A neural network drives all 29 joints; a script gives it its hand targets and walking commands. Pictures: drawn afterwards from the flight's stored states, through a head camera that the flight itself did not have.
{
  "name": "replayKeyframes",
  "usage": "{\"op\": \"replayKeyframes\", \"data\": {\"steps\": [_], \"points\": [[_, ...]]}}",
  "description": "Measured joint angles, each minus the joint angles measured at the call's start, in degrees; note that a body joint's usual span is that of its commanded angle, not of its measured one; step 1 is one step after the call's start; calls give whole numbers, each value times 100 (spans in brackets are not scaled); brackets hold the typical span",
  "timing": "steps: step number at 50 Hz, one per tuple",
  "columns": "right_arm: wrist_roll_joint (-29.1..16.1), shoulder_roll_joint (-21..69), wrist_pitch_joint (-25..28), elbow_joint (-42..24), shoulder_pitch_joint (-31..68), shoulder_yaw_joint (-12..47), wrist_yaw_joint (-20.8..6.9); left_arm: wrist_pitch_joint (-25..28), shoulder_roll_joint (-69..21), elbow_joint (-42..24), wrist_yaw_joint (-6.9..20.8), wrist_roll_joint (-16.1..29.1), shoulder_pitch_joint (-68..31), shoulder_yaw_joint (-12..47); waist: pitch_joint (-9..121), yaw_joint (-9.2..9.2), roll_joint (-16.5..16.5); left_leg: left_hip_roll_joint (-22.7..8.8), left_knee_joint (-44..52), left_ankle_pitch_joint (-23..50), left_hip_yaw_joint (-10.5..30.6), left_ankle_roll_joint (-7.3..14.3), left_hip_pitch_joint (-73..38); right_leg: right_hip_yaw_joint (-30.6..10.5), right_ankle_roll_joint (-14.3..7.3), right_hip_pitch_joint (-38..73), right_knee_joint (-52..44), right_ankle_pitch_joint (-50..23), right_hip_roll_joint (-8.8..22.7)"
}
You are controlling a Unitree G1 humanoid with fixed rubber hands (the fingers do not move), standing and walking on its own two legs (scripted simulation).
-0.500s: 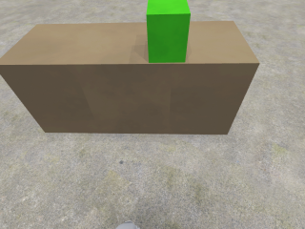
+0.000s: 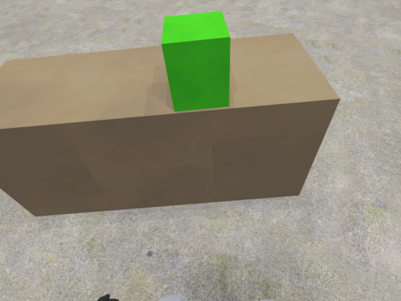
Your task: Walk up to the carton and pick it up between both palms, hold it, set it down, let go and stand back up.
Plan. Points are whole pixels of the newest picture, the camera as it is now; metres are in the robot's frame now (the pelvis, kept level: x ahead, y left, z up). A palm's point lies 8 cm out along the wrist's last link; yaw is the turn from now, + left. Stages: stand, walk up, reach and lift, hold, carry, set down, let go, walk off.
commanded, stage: walk up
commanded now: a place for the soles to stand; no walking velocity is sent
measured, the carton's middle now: (197, 62) +0.87 +0.01 +0.04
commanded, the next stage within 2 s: none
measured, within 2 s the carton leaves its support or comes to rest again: neither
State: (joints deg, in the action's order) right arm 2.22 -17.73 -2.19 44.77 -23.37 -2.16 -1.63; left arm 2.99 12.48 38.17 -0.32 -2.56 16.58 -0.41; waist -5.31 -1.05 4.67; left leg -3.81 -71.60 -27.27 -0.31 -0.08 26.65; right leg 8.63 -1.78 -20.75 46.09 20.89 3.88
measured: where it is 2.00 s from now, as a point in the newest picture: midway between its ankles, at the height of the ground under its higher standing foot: (208, 283)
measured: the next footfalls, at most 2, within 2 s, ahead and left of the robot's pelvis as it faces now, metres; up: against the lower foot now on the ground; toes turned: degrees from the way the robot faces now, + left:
left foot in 0.18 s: +0.21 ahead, +0.16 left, +0.00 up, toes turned +8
right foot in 0.50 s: +0.33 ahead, -0.11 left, +0.00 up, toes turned -2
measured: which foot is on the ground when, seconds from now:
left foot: up 0.00-0.16, down 0.18-0.52, up 0.54-0.78, down 0.80-1.00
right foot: down 0.00-0.20, up 0.22-0.48, down 0.50-1.00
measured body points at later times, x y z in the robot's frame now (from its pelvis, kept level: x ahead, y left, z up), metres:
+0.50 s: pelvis +0.18 +0.02 +0.00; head +0.19 +0.01 +0.45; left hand +0.29 +0.27 -0.11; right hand +0.22 -0.25 -0.12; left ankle +0.17 +0.15 -0.70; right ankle +0.27 -0.11 -0.70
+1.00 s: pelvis +0.31 +0.03 +0.01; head +0.33 +0.04 +0.45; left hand +0.37 +0.29 -0.13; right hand +0.46 -0.20 -0.10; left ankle +0.36 +0.15 -0.70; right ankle +0.29 -0.10 -0.70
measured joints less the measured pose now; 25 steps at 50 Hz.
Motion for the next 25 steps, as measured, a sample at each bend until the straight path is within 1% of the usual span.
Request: {"op": "replayKeyframes", "data": {"steps": [2, 4, 7, 9, 10, 11, 13, 14, 15, 17, 19, 21, 23, 25], "points": [[-10, 44, 51, -97, 78, -40, -50, 2, -6, 137, -27, -11, 55, 46, -12, 46, 23, -49, 341, 67, -53, -70, 207, 101, 50, 278, -268, 5, 54], [-42, 130, 119, -228, 173, -68, -103, 2, 31, 269, -29, -15, 144, 63, -7, 108, -31, -120, 1051, 155, -135, -76, 281, 178, 86, 525, -522, 10, 118], [-65, 276, 262, -440, 305, -93, -164, -34, 150, 417, -4, 9, 323, 42, 29, 227, -209, -138, 2278, 603, -248, 28, 161, 223, 144, 780, -673, 139, 241], [-39, 327, 389, -618, 330, -112, -172, -96, 237, 499, 24, 54, 483, 17, 87, 284, -346, -38, 3006, 973, -347, 135, -110, 187, 141, 822, -452, 412, 369], [-25, 338, 461, -716, 335, -121, -152, -135, 277, 521, 34, 65, 579, 4, 116, 285, -436, 52, 3086, 1329, -381, 161, -171, 120, 86, 768, -187, 622, 466], [-2, 345, 520, -793, 364, -111, -109, -195, 307, 547, 53, 86, 652, -13, 138, 269, -509, 98, 2882, 1399, -424, 163, -113, -71, 53, 590, 294, 801, 475], [-3, 385, 556, -832, 464, -23, 10, -375, 385, 575, 91, 89, 723, -49, 143, 226, -670, 123, 2534, 1018, -536, 161, -109, -634, 52, 79, 1518, 900, 244], [-4, 405, 542, -827, 502, 27, 66, -444, 419, 581, 103, 84, 718, -65, 132, 203, -745, 124, 2476, 851, -593, 168, -167, -783, 69, -182, 2044, 834, 150], [4, 421, 525, -810, 526, 68, 111, -484, 440, 580, 113, 68, 689, -81, 114, 181, -808, 120, 2464, 738, -649, 185, -244, -840, 96, -419, 2407, 756, 101], [23, 440, 500, -728, 536, 131, 168, -493, 449, 534, 142, 31, 599, -118, 72, 140, -892, 88, 2539, 639, -757, 175, -444, -815, 175, -773, 2590, 674, 92], [37, 429, 486, -602, 504, 173, 194, -461, 407, 429, 193, 41, 488, -159, 42, 105, -907, 43, 2666, 571, -844, 151, -665, -738, 231, -962, 2190, 693, 133], [44, 383, 467, -476, 443, 187, 197, -401, 329, 306, 248, 73, 370, -192, 23, 54, -857, -16, 2776, 492, -905, 118, -873, -653, 217, -1003, 1484, 609, 173], [24, 307, 430, -367, 352, 174, 180, -311, 238, 181, 294, 100, 272, -216, 18, -10, -747, -97, 2788, 358, -926, 68, -1046, -578, 137, -880, 684, 301, 156], [-26, 222, 357, -268, 214, 147, 147, -179, 175, 19, 314, 93, 245, -236, 43, -54, -600, -220, 2564, 76, -880, 65, -1135, -497, 26, -561, -66, -129, 37]]}}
